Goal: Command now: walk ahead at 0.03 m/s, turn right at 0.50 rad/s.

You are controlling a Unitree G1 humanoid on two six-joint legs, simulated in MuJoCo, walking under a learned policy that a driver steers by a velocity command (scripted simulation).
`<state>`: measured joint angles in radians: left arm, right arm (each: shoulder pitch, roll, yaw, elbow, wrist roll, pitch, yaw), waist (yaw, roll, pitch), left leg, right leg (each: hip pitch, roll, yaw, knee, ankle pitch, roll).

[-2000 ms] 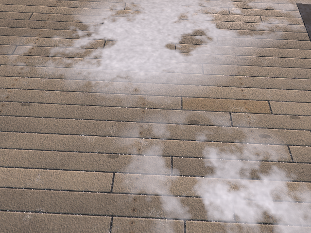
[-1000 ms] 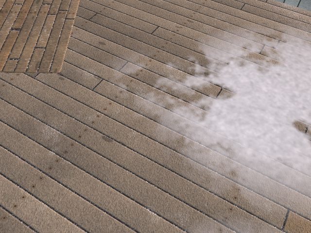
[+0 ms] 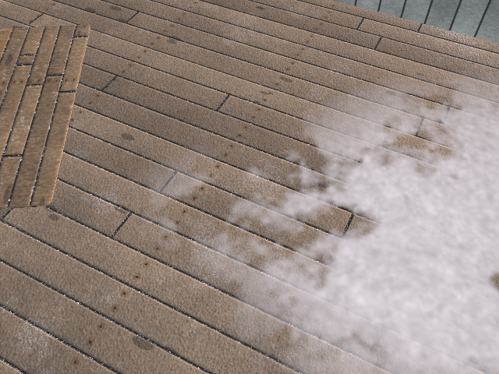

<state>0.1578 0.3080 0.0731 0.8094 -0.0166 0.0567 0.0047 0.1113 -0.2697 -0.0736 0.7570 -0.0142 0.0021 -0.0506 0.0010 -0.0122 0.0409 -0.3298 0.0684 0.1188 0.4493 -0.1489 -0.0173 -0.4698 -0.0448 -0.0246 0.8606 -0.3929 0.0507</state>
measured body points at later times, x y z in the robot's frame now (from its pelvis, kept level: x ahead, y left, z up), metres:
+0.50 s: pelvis +0.02 -0.03 +0.00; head +0.04 -0.05 +0.45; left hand +0.22 +0.21 -0.09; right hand +0.09 -0.34 -0.11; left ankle +0.06 +0.12 -0.71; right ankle +0.01 -0.12 -0.74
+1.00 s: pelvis +0.14 -0.10 +0.00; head +0.15 -0.12 +0.44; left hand +0.36 +0.12 -0.09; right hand +0.09 -0.38 -0.14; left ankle +0.07 +0.09 -0.68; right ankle +0.14 -0.20 -0.74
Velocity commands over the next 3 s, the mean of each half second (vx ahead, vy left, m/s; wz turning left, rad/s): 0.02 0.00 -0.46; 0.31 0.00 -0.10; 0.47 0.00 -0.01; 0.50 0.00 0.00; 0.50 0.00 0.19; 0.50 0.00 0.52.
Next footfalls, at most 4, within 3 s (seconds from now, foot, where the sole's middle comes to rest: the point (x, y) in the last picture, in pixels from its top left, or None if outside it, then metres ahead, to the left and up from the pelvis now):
0.08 right None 0.05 -0.12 -0.77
0.56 left None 0.09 0.10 -0.77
0.92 right None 0.18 -0.21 -0.77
1.44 left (294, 326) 0.58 -0.09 -0.77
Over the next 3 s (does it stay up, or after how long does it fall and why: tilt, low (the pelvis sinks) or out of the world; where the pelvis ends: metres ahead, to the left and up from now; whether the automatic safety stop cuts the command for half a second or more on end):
stays up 1.25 -0.32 -0.01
